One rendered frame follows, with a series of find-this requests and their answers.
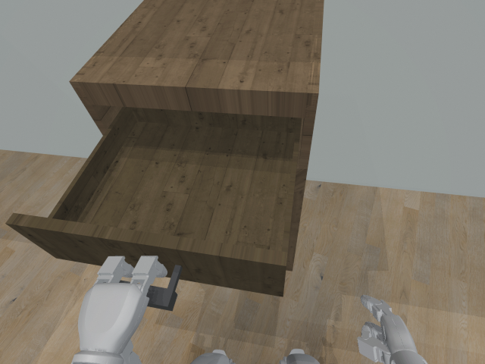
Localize robot left hand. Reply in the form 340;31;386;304
78;256;167;364

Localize cabinet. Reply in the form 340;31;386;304
69;0;324;271

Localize left robot shin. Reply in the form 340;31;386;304
212;350;227;356

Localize drawer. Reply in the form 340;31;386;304
6;107;302;297

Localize robot shin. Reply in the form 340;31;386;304
212;350;227;356
289;349;305;355

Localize handle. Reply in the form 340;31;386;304
105;255;183;311

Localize robot right hand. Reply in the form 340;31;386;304
357;295;418;364

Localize right robot shin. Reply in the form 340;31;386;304
289;349;305;355

